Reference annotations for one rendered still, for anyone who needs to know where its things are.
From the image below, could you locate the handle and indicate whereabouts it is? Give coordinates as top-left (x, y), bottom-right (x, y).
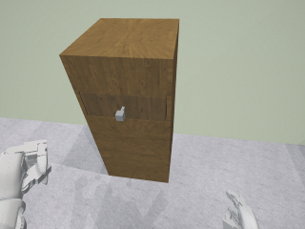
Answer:
top-left (115, 106), bottom-right (125, 121)

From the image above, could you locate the robot right hand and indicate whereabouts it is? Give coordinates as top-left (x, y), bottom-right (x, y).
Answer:
top-left (222, 190), bottom-right (260, 229)

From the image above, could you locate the robot left forearm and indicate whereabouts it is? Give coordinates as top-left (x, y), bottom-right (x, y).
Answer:
top-left (0, 198), bottom-right (27, 229)

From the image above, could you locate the robot left hand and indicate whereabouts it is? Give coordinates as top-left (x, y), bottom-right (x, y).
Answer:
top-left (0, 139), bottom-right (51, 200)

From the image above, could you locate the cabinet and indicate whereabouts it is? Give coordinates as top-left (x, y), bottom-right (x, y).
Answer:
top-left (59, 18), bottom-right (180, 183)

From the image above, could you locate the drawer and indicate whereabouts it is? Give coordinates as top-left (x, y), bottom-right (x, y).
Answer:
top-left (80, 92), bottom-right (167, 122)

